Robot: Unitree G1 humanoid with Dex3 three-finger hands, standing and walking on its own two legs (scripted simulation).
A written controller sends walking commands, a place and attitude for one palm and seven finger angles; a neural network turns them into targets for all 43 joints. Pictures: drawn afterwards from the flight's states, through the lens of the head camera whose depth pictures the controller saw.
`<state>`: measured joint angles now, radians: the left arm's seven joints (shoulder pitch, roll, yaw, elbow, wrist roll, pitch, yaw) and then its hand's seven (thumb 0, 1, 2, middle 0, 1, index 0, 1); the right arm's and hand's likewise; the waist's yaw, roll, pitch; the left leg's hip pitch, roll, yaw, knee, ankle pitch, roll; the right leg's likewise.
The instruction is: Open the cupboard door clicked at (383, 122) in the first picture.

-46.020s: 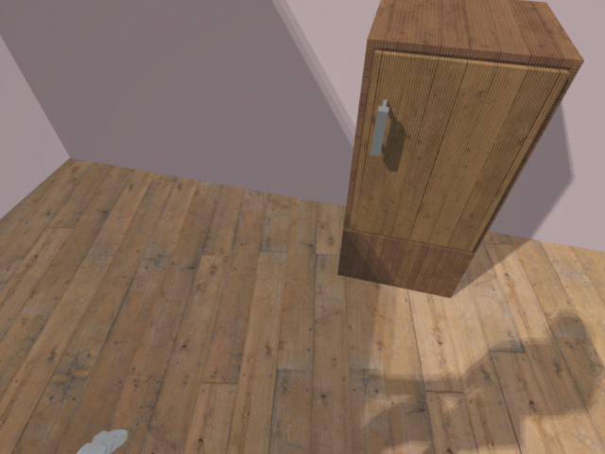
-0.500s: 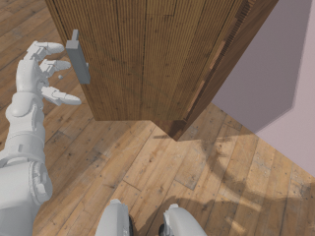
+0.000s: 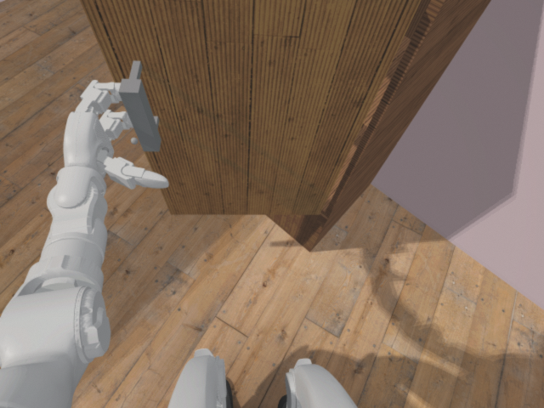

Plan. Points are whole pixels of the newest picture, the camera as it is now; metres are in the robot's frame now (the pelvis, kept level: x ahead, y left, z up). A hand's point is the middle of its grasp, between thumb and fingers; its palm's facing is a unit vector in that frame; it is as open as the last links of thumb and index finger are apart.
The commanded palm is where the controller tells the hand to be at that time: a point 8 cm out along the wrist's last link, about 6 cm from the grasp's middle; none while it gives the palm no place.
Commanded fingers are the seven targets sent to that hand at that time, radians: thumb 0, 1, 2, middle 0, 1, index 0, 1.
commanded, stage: slide the fingers in behind the handle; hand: left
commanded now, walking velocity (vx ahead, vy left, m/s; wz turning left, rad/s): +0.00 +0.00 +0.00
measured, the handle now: (144, 108) +0.55 +0.17 +0.06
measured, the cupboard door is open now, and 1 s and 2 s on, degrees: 44 44 53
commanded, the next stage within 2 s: close the thumb around the handle in 0.72 s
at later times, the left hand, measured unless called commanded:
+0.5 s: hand (152, 139) +0.49 +0.15 +0.06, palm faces +0.01 -1.00 -0.04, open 14.0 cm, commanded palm +0.47 +0.20 +0.06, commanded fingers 0.00 -0.50 0.30 -0.30 -1.20 -0.30 -1.20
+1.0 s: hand (151, 141) +0.48 +0.15 +0.06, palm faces +0.00 -1.00 -0.02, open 13.2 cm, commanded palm +0.46 +0.20 +0.06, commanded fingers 0.00 0.06 0.54 -0.34 -1.26 -0.34 -1.26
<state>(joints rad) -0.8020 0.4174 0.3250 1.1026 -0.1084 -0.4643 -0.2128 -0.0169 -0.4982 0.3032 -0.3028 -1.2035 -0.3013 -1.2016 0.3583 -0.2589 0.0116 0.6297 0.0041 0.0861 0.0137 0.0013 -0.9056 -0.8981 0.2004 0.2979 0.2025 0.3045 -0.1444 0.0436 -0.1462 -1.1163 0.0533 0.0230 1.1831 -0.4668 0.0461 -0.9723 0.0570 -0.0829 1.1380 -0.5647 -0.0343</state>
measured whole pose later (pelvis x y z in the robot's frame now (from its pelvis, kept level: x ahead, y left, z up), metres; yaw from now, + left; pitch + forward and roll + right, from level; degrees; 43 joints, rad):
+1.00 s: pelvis +0.00 +0.00 +0.00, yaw +0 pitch +23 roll -3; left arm -0.80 0.37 0.30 1.11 -0.10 -0.48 -0.15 -0.02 -0.36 0.36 -0.30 -1.21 -0.30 -1.21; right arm 0.36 -0.26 0.00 0.63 0.00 0.09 0.02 0.00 -0.91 -0.90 0.20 0.30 0.20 0.30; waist -0.15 0.05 -0.15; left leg -1.11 0.05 0.03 1.18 -0.47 0.04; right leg -0.97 0.06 -0.08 1.14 -0.57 -0.04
